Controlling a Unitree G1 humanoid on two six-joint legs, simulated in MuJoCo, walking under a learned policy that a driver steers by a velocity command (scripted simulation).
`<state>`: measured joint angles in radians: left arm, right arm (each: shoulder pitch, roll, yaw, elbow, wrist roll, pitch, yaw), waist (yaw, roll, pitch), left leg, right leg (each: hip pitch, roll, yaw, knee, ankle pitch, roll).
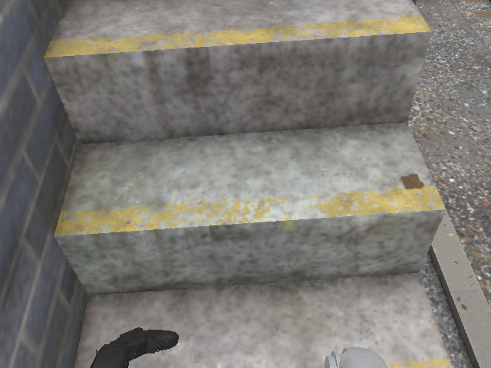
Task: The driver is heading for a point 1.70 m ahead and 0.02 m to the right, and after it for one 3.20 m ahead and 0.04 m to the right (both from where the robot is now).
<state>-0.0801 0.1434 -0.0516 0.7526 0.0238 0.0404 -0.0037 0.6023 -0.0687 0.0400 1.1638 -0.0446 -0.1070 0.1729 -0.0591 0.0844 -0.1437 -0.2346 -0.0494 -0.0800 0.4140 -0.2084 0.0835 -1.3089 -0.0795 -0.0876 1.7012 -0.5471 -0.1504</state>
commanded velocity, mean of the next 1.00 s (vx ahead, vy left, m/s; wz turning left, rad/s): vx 0.08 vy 0.00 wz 0.00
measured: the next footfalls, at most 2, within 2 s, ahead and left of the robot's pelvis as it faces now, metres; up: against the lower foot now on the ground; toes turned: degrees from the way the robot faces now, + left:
right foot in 0.04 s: +0.19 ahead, -0.11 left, +0.20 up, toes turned -4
left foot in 0.48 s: +0.21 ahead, +0.14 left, +0.20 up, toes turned +0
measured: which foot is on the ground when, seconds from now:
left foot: down 0.00-0.10, up 0.12-0.46, down 0.48-1.00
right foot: up 0.00-0.02, down 0.04-1.00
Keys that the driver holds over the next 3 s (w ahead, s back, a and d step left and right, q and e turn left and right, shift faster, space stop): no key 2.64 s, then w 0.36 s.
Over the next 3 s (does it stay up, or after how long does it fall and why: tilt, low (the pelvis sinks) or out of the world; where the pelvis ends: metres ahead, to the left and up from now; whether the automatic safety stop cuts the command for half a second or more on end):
stays up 0.23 -0.03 0.19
